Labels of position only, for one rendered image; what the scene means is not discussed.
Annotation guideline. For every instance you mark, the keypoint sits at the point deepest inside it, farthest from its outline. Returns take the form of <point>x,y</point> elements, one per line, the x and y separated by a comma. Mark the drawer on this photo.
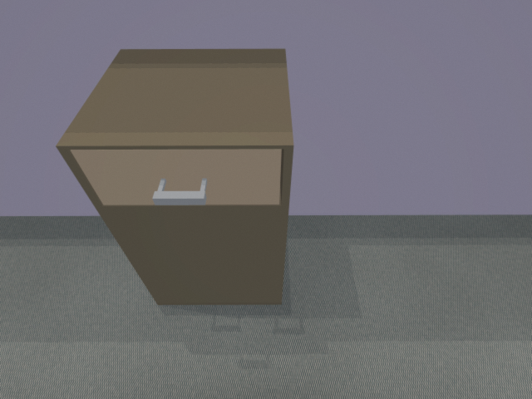
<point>131,177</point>

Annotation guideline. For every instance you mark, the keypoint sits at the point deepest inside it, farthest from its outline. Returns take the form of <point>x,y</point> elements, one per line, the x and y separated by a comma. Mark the handle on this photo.
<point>162,197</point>

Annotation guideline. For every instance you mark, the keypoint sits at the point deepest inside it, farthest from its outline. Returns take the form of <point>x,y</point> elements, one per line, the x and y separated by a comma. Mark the cabinet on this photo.
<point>194,99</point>

